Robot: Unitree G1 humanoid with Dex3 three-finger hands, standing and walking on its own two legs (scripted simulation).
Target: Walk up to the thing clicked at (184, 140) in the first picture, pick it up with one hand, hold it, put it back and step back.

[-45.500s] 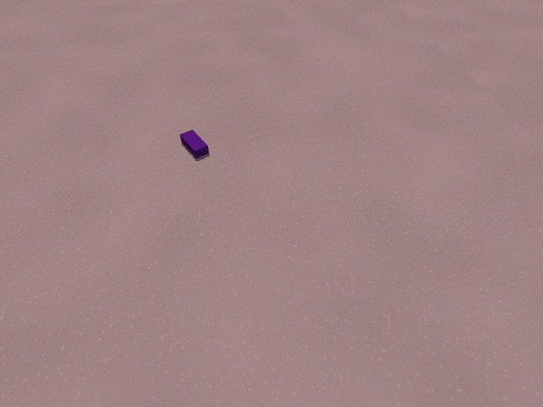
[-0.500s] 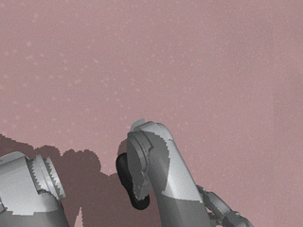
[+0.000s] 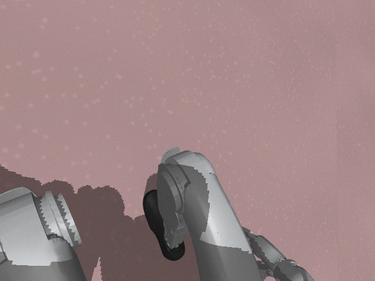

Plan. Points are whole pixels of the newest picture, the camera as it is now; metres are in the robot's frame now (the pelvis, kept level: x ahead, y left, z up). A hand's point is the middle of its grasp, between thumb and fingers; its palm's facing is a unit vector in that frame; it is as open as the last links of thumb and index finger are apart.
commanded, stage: rest palm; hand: left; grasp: from above
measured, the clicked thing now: out of the picture +0.45 +0.39 -0.28
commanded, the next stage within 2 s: close in 0.96 s
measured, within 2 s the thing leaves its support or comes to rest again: neither
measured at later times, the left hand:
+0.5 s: hand out of the picture +0.43 +0.39 -0.24, palm faces -0.43 -0.13 -0.89, open 14.0 cm
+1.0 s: hand out of the picture +0.43 +0.38 -0.24, palm faces -0.45 -0.14 -0.88, open 14.0 cm
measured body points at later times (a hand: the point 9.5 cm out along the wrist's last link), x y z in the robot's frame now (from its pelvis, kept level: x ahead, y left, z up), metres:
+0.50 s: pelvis +0.00 +0.00 +0.00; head +0.26 +0.16 +0.33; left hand +0.45 +0.39 -0.18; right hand +0.10 -0.25 -0.05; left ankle +0.07 +0.13 -0.27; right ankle +0.11 -0.12 -0.27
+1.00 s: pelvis +0.00 +0.00 +0.00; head +0.27 +0.16 +0.32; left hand +0.45 +0.39 -0.19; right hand +0.09 -0.25 -0.05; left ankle +0.07 +0.13 -0.27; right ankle +0.11 -0.12 -0.27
